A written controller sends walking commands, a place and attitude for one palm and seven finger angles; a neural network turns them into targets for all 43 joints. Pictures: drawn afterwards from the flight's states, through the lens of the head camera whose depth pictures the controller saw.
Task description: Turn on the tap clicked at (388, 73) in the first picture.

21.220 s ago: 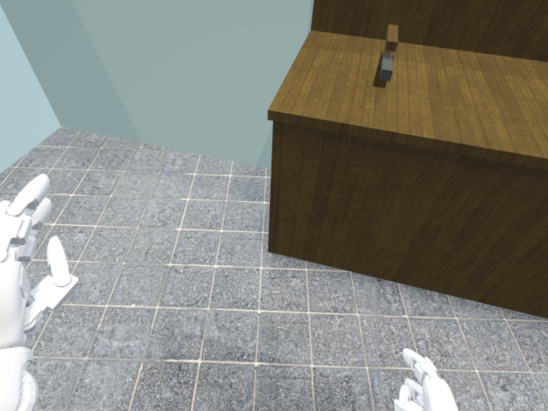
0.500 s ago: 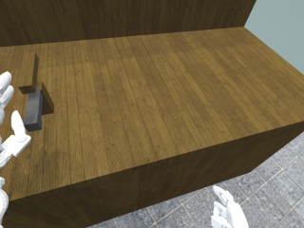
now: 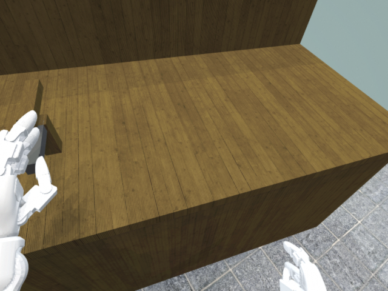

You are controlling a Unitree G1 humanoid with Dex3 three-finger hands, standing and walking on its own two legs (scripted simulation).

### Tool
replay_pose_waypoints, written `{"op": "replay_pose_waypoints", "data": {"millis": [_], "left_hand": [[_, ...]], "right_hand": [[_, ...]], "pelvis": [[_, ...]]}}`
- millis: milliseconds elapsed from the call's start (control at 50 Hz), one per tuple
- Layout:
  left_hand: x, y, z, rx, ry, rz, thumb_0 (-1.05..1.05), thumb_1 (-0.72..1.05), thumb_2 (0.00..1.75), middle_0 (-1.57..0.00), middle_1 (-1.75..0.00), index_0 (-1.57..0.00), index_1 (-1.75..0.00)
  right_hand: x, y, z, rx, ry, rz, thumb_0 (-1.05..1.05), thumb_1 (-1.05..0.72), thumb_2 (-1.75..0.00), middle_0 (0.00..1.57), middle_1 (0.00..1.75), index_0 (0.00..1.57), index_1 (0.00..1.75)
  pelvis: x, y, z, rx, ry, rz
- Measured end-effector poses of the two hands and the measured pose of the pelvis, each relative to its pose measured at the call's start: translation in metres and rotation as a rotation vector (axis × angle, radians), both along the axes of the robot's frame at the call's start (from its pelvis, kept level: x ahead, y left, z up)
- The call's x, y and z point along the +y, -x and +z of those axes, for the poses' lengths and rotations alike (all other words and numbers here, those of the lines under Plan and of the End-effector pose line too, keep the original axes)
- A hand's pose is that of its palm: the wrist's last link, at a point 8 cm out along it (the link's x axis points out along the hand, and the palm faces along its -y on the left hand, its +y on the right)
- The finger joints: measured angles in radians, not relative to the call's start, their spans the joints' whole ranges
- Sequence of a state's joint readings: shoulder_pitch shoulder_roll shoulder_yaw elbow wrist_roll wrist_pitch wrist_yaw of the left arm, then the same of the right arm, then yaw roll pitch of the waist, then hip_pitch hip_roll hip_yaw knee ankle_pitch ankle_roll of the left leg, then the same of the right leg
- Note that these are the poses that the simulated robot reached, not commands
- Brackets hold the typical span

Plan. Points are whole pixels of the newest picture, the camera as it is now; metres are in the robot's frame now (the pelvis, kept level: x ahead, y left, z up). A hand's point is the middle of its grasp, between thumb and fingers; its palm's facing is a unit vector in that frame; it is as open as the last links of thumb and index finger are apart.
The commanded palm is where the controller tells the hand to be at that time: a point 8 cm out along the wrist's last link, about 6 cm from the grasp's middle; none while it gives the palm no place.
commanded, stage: shuffle to correct the standing spot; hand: left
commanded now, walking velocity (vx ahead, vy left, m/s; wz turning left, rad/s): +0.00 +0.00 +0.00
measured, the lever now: (33, 164) +0.31 +0.35 +0.09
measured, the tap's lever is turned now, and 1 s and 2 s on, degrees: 0 0 0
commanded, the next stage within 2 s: come to a stop and stand still in 0.52 s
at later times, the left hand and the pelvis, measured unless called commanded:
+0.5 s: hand (38, 210) +0.18 +0.24 +0.16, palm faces +0.34 -0.84 -0.43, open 7.4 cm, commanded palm +0.13 +0.29 +0.17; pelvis -0.03 +0.00 -0.01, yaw +1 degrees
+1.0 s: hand out of the picture +0.13 +0.29 +0.18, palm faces +0.32 -0.84 -0.44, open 7.4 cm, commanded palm +0.07 +0.34 +0.17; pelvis -0.10 +0.06 -0.01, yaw -1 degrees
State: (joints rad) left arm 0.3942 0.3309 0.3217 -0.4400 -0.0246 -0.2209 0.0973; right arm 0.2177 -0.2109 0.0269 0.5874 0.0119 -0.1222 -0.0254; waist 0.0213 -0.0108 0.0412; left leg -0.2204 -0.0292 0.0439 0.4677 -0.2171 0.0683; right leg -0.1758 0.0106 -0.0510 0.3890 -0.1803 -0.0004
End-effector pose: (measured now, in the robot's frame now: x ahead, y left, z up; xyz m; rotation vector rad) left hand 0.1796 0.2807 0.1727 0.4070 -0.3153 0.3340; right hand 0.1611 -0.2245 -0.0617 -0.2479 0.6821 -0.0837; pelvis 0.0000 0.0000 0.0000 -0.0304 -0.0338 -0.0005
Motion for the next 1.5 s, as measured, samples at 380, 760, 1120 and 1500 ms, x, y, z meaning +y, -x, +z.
{"op": "replay_pose_waypoints", "data": {"millis": [380, 760, 1120, 1500], "left_hand": [[-0.003, 0.011, -0.001, 0.064, -0.053, -0.014, 0.02, 0.89, 0.9, -0.21, -0.3, -0.21, -0.3], [0.055, 0.068, 0.003, -0.045, -0.106, 0.005, 0.01, 0.88, 0.9, -0.21, -0.3, -0.21, -0.3], [0.083, 0.106, 0.003, -0.054, -0.072, -0.048, 0.01, 0.88, 0.9, -0.21, -0.3, -0.21, -0.3], [0.079, 0.111, 0.04, 0.003, -0.27, -0.018, 0.01, 0.88, 0.9, -0.21, -0.3, -0.21, -0.3]], "right_hand": [[0.0, -0.012, -0.005, -0.001, 0.002, 0.02, 0.02, -0.9, -0.9, 0.2, 0.3, 0.2, 0.3], [0.046, 0.069, -0.015, 0.085, 0.038, 0.007, 0.02, -0.9, -0.9, 0.2, 0.3, 0.2, 0.3], [0.064, 0.11, -0.017, 0.052, -0.032, -0.095, 0.02, -0.9, -0.9, 0.2, 0.3, 0.2, 0.3], [0.081, 0.156, -0.044, 0.131, -0.116, -0.083, 0.02, -0.9, -0.9, 0.2, 0.3, 0.2, 0.3]], "pelvis": [[-0.003, 0.011, -0.003, 0.031, 0.0, 0.006], [0.037, 0.067, -0.01, 0.042, 0.035, 0.018], [0.073, 0.095, -0.021, 0.002, 0.032, -0.046], [0.073, 0.106, -0.01, 0.017, 0.013, -0.031]]}}
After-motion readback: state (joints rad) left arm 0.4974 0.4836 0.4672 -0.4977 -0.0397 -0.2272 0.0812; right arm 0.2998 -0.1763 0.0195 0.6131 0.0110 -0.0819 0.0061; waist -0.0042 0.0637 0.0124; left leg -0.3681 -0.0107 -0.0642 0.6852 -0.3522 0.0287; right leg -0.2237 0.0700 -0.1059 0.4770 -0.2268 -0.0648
